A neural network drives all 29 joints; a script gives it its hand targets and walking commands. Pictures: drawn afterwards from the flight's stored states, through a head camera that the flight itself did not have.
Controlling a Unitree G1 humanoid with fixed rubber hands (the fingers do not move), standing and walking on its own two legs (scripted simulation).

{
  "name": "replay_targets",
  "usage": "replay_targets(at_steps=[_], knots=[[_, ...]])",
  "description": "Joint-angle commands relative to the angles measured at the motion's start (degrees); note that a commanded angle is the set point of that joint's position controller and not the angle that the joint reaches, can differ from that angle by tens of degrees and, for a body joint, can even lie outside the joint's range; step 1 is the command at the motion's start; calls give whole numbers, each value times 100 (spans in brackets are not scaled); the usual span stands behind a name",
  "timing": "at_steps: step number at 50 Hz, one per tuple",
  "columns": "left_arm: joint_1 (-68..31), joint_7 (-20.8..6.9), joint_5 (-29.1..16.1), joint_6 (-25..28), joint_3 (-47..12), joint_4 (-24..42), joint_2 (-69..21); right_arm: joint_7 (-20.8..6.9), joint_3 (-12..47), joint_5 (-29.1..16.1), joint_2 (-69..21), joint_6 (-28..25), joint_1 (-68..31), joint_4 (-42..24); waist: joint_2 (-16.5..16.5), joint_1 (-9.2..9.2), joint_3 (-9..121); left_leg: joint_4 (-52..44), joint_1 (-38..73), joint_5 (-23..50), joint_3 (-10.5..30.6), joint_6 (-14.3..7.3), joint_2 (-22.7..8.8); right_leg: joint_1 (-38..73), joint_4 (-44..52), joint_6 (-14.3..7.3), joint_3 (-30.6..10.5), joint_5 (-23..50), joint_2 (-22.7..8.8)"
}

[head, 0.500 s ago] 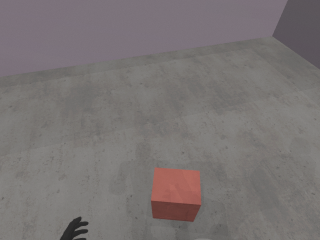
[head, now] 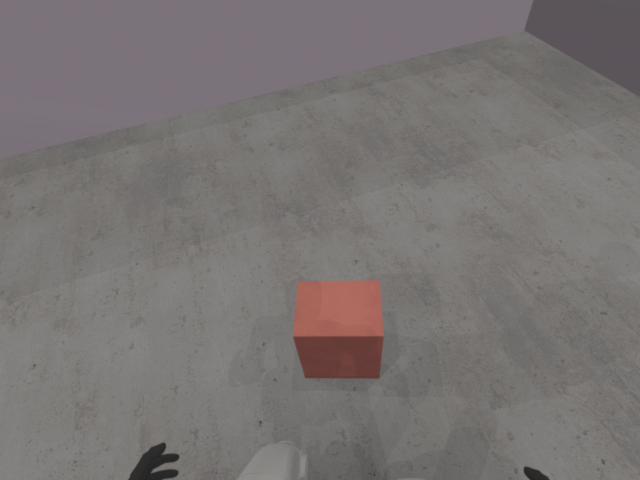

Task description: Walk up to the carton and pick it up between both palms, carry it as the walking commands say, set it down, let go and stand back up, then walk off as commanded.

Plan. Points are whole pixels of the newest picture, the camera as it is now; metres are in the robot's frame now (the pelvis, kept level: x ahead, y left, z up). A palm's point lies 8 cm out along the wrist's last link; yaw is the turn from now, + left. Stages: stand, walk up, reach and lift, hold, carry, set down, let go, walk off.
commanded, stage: walk off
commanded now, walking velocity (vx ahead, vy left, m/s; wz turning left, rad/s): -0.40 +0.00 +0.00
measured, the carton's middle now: (340, 332) +0.60 -0.02 -0.61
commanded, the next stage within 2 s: stand in 0.74 s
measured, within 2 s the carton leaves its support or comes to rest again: neither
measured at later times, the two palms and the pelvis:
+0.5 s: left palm out of the picture -0.09 +0.30 -0.12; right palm out of the picture -0.13 -0.22 -0.09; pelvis -0.21 +0.05 +0.01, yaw +1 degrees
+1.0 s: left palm out of the picture -0.30 +0.30 -0.08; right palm out of the picture -0.34 -0.23 -0.13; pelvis -0.41 +0.03 +0.00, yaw +1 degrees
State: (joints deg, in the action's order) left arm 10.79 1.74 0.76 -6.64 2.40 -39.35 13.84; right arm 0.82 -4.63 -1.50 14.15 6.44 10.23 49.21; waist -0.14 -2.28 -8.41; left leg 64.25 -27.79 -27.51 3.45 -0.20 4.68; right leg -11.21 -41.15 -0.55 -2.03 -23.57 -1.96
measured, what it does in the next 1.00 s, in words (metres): walks backwards: left foot, then right foot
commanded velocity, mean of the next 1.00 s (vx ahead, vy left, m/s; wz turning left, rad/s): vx -0.29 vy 0.00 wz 0.00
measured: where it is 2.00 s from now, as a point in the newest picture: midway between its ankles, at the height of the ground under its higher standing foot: outside the picture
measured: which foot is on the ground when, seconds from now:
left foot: up 0.00-0.30, down 0.32-0.80, up 0.82-1.00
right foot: down 0.00-0.32, up 0.34-0.76, down 0.78-1.00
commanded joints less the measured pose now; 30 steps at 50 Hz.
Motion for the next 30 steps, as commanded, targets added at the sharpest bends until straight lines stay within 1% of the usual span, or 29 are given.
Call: replay_targets(at_steps=[1, 2, 3, 4, 5, 6, 7, 8, 9, 10, 11, 12, 13, 14, 15, 16, 17, 18, 19, 20, 21, 22, 23, 24, 25, 27, 28, 29, 30], knots=[[-656, 119, 69, 180, 324, 362, 1133, -22, -268, 271, 787, -49, -89, -304, 873, 98, 216, 2057, 212, 112, 296, 262, 352, -1385, 2050, -840, -1002, 3625, -1385], [-375, 111, 63, 189, 302, 301, 1078, -27, -251, 279, 769, -66, -163, -346, 1065, 260, 426, 1871, -12, 1, 245, 334, 334, -763, 1902, -877, -1050, 3913, -1352], [-125, 103, 64, 214, 272, 256, 989, -19, -222, 264, 660, -76, -327, -429, 1175, 366, 548, 1358, -187, -89, 188, 383, 278, -183, 1808, -910, -1111, 4218, -1334], [205, 101, 54, 230, 255, 154, 926, -24, -183, 236, 573, -105, -416, -480, 1215, 503, 583, 936, -338, -230, 97, 413, 191, 221, 1705, -917, -1222, 4709, -1353], [354, 107, 66, 239, 276, 69, 1007, -47, -178, 214, 581, -104, -465, -511, 1428, 528, 657, 500, -238, -325, 73, 429, 156, 354, 1728, -851, -1324, 4651, -1334], [411, 106, 58, 242, 294, 77, 1049, -44, -155, 186, 550, -94, -484, -514, 1433, 556, 783, 147, -132, -414, -22, 415, 92, 466, 1817, -862, -1422, 4440, -1431], [356, 107, 84, 234, 300, 76, 1093, -60, -117, 156, 498, -93, -458, -521, 1515, 511, 819, -333, 79, -562, -95, 406, -2, 398, 1851, -914, -1482, 4452, -1455], [353, 94, 106, 205, 325, 65, 1161, -62, -100, 131, 480, -96, -354, -491, 1672, 468, 910, -805, 394, -654, -220, 381, -78, 310, 1956, -913, -1568, 4277, -1450], [252, 73, 134, 195, 338, 70, 1178, -71, -84, 119, 462, -77, -198, -408, 1734, 420, 1085, -1313, 773, -597, -292, 347, -179, 287, 2054, -862, -1585, 4134, -1440], [200, 59, 134, 192, 359, 57, 1204, -72, -88, 104, 455, -77, -41, -334, 1952, 365, 1237, -1748, 1070, -576, -341, 302, -188, 235, 2086, -823, -1604, 4070, -1409], [256, 62, 130, 172, 383, 11, 1233, -72, -103, 108, 517, -88, 131, -256, 2068, 379, 1344, -2094, 1267, -468, -377, 279, -216, 256, 2093, -799, -1614, 4102, -1426], [253, 58, 130, 157, 408, 3, 1270, -68, -102, 102, 517, -101, 248, -194, 2205, 344, 1411, -2439, 1471, -395, -404, 241, -215, 171, 2105, -775, -1635, 4129, -1421], [166, 55, 113, 132, 432, 12, 1336, -62, -93, 100, 439, -118, 412, -114, 2268, 258, 1410, -3015, 1682, 0, -515, 186, -213, 5, 2078, -656, -1492, 3843, -1318], [92, 54, 55, 117, 435, 42, 1285, -53, -117, 131, 476, -142, 623, -38, 2051, 128, 1522, -3779, 2040, 648, -549, 100, -244, -280, 1899, -458, -1333, 3281, -1186], [214, 49, 11, 132, 442, 49, 1084, -58, -148, 219, 752, -185, 770, -22, 1121, 41, 1487, -4451, 2418, 1113, 256, 5, -748, -1016, 1240, -97, -982, 1832, -747], [203, 74, -27, 128, 375, 207, 652, -81, -230, 311, 1386, -219, 696, -165, -1166, 26, 1304, -4755, 2645, 2644, 2528, -510, -2794, -2534, -462, 280, 117, -704, 452], [-573, 200, 109, 81, 392, 375, 843, -54, -334, 472, 1811, -189, 512, -256, -1723, -579, 1043, -5079, 724, 3373, 2876, -1282, -3402, -2029, -2244, 282, -879, -1699, 709], [-638, 159, 45, 23, 408, 304, 820, -37, -237, 578, 1320, -171, 98, -271, -1083, -302, 603, -5227, -276, 2304, 2497, -1111, -2921, -1435, -3133, 114, -1353, -1313, 798], [-402, 88, -46, -8, 403, 191, 691, -21, -135, 520, 1057, -166, -535, -378, -661, 60, 237, -5219, -516, 1662, 1837, -823, -2306, -1453, -3588, 65, -1416, -788, 883], [1, 15, -64, -31, 459, -27, 763, -7, -66, 517, 840, -144, -1166, -547, -755, 395, 132, -5084, -490, 1439, 1375, -678, -1858, -1558, -3872, 119, -1289, -477, 928], [255, -15, -5, -24, 528, -163, 867, 21, -88, 456, 808, -156, -1349, -644, -1050, 461, 144, -4989, -164, 1537, 1193, -660, -1671, -1642, -4023, 183, -1119, -325, 945], [347, 5, 38, -8, 570, -224, 909, 16, -99, 397, 757, -176, -1210, -646, -1007, 389, 254, -4944, 219, 1881, 1195, -797, -1696, -1680, -4212, 252, -955, -239, 974], [429, 22, 34, 20, 586, -249, 925, 15, -90, 341, 686, -200, -1032, -626, -849, 314, 443, -4873, 691, 2082, 1274, -888, -1769, -1800, -4233, 321, -919, -253, 970], [503, 35, 35, 31, 595, -259, 928, 32, -95, 306, 631, -244, -866, -609, -845, 246, 701, -4754, 1309, 2328, 1373, -1022, -1912, -1949, -4229, 361, -871, -308, 962], [500, 53, 26, 28, 580, -285, 856, 45, -87, 285, 582, -272, -646, -558, -848, 164, 843, -4718, 1592, 2455, 1411, -1093, -1982, -1965, -4129, 365, -851, -386, 942], [311, 73, 4, 9, 549, -208, 726, 94, -98, 245, 643, -301, -350, -475, -907, 51, 721, -4742, 1804, 2452, 1606, -1164, -2097, -1990, -3573, 354, -788, -532, 886], [342, 65, -6, 9, 546, -210, 687, 125, -119, 237, 650, -279, -279, -456, -1138, 14, 761, -4792, 2014, 2204, 1618, -1134, -2053, -1908, -3179, 365, -765, -583, 874], [303, 67, -40, 4, 529, -161, 669, 130, -119, 244, 665, -279, -242, -458, -1052, -3, 760, -4812, 2019, 2225, 1740, -1183, -2114, -1802, -2802, 355, -696, -691, 818], [322, 62, -41, 18, 519, -141, 680, 109, -139, 269, 689, -266, -183, -448, -1083, -6, 826, -4856, 1936, 2189, 1757, -1215, -2128, -1497, -2444, 328, -629, -811, 716]])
